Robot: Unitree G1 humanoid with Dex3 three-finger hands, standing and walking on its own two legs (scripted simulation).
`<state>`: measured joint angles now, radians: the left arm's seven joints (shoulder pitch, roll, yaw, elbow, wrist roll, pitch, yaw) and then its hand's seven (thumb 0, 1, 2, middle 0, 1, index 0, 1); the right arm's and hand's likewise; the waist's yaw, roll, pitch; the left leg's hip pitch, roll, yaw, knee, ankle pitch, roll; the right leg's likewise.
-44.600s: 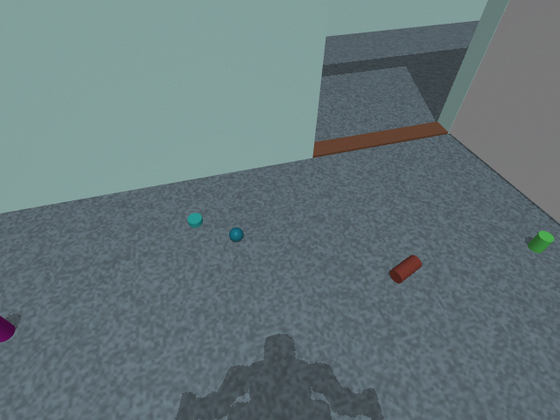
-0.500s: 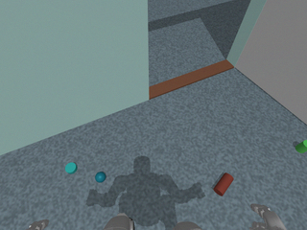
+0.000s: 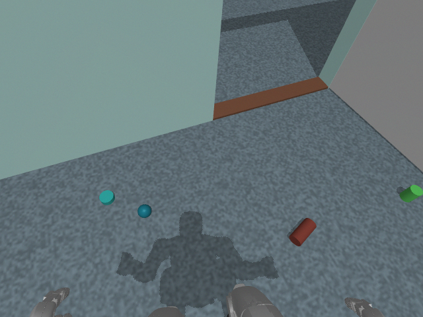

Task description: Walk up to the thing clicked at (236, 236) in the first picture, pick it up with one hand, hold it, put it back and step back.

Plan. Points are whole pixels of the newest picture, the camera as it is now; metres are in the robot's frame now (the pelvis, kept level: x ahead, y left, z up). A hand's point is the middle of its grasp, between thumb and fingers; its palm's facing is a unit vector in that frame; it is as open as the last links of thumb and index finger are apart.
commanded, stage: step back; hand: left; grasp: from above
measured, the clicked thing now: (144, 211) +0.59 +0.28 -0.73
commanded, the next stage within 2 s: none
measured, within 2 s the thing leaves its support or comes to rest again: neither
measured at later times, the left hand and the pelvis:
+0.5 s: hand out of the picture -0.07 +0.24 -0.13, palm faces -0.08 -0.90 -0.43, open 7.4 cm; pelvis -0.16 -0.02 +0.00, yaw -5 degrees
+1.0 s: hand out of the picture -0.24 +0.26 -0.15, palm faces -0.07 -0.91 -0.40, open 7.4 cm; pelvis -0.35 -0.01 -0.01, yaw -4 degrees
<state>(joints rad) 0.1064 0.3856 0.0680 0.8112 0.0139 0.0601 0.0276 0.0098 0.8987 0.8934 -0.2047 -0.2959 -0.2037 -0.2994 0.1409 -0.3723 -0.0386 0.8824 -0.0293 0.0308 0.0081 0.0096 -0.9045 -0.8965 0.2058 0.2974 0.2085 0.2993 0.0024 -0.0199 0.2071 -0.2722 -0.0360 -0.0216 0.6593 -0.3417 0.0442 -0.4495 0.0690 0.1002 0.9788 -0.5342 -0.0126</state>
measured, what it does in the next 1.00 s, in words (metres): walks backwards: right foot, then left foot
